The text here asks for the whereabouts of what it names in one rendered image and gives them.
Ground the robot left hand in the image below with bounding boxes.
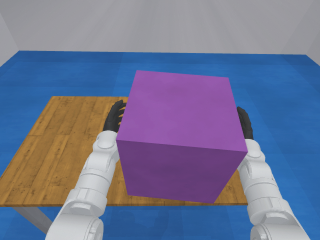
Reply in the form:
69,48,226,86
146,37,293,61
102,99,127,133

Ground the table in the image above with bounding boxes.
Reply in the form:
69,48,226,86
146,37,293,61
0,96,248,234

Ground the robot right hand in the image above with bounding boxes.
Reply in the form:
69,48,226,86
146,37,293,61
237,106,254,140

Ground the left robot upper arm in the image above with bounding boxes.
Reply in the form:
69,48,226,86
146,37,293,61
46,213,104,240

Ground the carton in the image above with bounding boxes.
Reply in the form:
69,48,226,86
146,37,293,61
116,70,248,204

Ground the right robot upper arm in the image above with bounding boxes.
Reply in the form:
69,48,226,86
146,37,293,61
250,223,309,240

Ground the left robot forearm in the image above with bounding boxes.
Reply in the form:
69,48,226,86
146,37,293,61
45,130,120,240

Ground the right robot forearm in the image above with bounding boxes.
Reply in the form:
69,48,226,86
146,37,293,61
237,139,310,240

